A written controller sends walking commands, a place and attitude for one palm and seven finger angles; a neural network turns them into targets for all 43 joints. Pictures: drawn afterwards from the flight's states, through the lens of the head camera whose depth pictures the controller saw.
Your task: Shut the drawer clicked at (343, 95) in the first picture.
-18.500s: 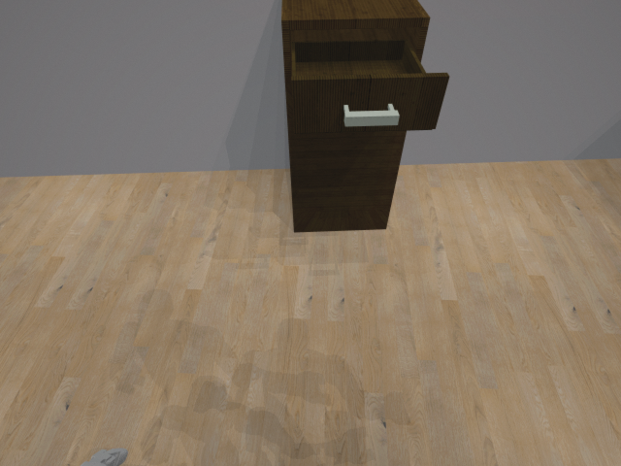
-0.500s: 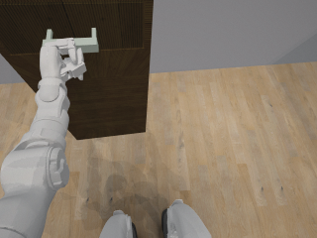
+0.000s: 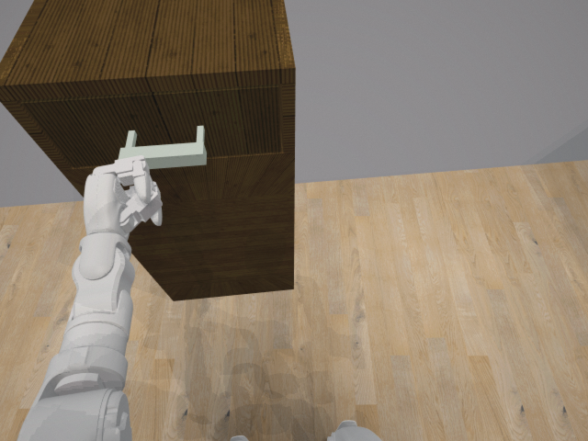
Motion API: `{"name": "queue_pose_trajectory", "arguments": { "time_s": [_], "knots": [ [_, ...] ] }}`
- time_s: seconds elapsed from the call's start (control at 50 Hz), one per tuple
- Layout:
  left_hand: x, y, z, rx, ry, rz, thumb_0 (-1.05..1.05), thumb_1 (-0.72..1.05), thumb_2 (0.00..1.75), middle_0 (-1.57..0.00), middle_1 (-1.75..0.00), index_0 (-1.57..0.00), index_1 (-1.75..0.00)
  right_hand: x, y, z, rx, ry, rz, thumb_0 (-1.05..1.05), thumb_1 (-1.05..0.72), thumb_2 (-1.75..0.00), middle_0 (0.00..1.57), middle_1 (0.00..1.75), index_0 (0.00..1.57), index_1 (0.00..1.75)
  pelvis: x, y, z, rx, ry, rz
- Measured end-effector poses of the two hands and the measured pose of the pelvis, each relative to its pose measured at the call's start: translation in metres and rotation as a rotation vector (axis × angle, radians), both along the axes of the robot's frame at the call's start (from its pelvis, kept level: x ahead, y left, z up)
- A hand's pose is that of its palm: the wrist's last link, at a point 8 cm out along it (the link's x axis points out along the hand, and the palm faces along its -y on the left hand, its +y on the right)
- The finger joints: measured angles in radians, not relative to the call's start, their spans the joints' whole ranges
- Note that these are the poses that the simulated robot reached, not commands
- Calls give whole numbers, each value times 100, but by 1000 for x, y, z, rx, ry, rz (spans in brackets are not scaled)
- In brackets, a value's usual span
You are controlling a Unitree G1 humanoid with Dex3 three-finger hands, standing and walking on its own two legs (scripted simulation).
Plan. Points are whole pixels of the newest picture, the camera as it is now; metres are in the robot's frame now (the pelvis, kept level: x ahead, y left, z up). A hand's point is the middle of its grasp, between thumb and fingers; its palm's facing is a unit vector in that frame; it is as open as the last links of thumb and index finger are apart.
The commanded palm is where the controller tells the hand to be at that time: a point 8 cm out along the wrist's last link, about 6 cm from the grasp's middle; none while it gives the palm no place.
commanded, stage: draw the hand back to the body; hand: left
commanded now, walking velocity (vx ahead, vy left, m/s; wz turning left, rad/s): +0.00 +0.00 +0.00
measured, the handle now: (165, 145) +0.54 +0.19 +0.04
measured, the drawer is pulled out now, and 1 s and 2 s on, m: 0.00 0.00 0.00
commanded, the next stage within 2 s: step back with the hand held close in 1.18 s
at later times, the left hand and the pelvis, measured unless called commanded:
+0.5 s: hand (75, 290) +0.27 +0.21 +0.14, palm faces +0.22 -0.94 -0.25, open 3.3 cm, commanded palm +0.23 +0.25 +0.15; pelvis -0.01 +0.00 +0.03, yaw +2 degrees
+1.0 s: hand out of the picture +0.17 +0.25 +0.20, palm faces +0.41 -0.81 -0.42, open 3.2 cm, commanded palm +0.12 +0.29 +0.22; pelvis +0.00 +0.00 +0.04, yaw +2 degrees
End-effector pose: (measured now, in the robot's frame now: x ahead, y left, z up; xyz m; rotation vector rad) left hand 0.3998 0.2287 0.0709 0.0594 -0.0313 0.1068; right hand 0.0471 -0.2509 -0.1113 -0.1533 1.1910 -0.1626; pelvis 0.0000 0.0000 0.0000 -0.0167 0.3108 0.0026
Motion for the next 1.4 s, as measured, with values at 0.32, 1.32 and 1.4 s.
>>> {"name": "queue_pose_trajectory", "arguments": {
  "time_s": [0.32,1.32,1.4],
  "knots": [
    [-109,14,46,-4,-6,-7,1,90,90,-140,-160,-140,-160,112,14,48,4,-413,141,1,-91,-90,20,30,20,29,-5,-3,20,9,-178,44],
    [-279,61,140,385,-72,338,1,89,90,-141,-160,-141,-160,134,52,80,3,-544,233,2,-91,-90,20,30,20,30,-7,7,43,12,-390,42],
    [-275,68,155,449,-130,325,1,89,90,-141,-160,-141,-160,128,50,81,-3,-520,216,2,-91,-90,20,30,20,30,-9,7,44,6,-364,40]
  ]
}}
